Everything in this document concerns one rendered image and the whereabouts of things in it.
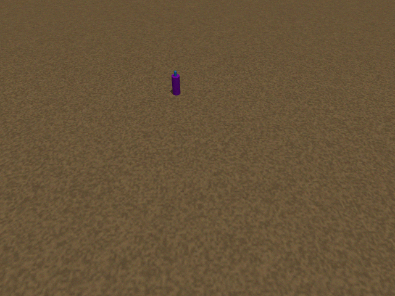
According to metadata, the bottle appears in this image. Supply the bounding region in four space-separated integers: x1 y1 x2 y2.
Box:
172 70 180 96

